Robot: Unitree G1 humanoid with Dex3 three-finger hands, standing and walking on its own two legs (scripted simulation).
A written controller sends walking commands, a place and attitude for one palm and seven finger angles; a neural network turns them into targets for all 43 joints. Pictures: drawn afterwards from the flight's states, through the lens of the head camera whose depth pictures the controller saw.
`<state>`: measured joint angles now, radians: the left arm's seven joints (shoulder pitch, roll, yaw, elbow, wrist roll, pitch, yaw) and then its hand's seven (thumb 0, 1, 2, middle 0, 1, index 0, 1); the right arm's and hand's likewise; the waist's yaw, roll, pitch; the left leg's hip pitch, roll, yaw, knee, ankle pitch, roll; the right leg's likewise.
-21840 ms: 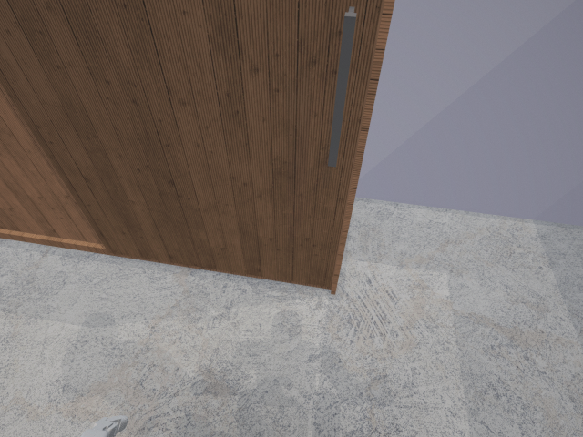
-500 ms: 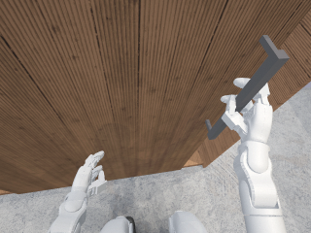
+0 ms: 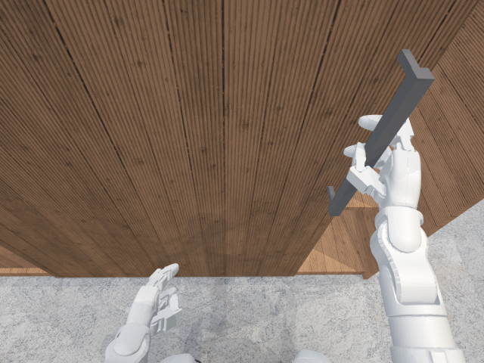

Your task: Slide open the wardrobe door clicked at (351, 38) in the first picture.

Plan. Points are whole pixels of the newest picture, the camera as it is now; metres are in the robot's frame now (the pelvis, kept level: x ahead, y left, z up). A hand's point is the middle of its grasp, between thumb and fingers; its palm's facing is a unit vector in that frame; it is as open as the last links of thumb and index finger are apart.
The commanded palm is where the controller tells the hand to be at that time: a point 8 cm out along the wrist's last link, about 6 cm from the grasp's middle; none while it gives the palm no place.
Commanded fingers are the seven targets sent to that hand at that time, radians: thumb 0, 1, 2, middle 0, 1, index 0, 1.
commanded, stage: step sideways, sliding the door along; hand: right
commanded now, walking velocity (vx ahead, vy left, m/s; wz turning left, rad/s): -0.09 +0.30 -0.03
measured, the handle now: (361, 152) +0.40 -0.21 +0.11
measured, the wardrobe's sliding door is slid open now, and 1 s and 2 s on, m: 0.30 0.55 0.67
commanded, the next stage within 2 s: stop walking and hold the door there in 1.84 s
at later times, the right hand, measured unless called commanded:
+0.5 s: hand (273, 168) +0.35 -0.05 +0.13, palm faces +0.22 +0.97 -0.09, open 6.2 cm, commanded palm +0.33 -0.02 +0.13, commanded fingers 0.00 -0.90 -0.90 0.45 1.40 0.45 1.40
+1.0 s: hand (180, 166) +0.36 +0.08 +0.13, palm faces +0.27 +0.96 -0.09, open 6.2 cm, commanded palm +0.33 +0.11 +0.13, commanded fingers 0.00 -0.90 -0.90 0.45 1.40 0.45 1.40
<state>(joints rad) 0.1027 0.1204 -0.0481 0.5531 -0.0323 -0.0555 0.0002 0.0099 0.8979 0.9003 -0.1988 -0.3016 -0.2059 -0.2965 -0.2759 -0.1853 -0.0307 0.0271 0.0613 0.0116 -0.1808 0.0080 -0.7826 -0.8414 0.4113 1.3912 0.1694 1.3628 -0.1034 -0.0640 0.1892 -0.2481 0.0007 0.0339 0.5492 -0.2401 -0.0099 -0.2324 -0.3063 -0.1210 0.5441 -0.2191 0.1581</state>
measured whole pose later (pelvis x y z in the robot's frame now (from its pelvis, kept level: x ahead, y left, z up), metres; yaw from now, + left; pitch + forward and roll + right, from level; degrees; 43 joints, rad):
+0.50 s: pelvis -0.04 +0.12 +0.01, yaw +1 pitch -3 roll +4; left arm 0.14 0.18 0.00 0.60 -0.03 -0.01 0.01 0.01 0.90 0.90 -0.20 -0.30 -0.20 -0.30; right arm -0.51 -0.21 -0.04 0.30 0.10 0.03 -0.17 0.03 -0.81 -0.85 0.29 1.37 0.17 1.36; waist -0.11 -0.07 0.18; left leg -0.32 0.02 0.02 0.71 -0.34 -0.02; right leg -0.20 -0.27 -0.08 0.53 -0.27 0.13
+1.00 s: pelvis -0.03 +0.27 +0.00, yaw -3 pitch -3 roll +3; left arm 0.13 0.19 0.01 0.58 -0.05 0.00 0.01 0.01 0.90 0.90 -0.20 -0.30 -0.20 -0.30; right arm -0.56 -0.20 0.00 0.33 0.12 -0.01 -0.16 0.02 -0.79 -0.86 0.33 1.37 0.17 1.36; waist -0.14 -0.08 0.21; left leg -0.36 0.04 0.04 0.74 -0.31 -0.02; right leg -0.20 -0.29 -0.07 0.58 -0.30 0.16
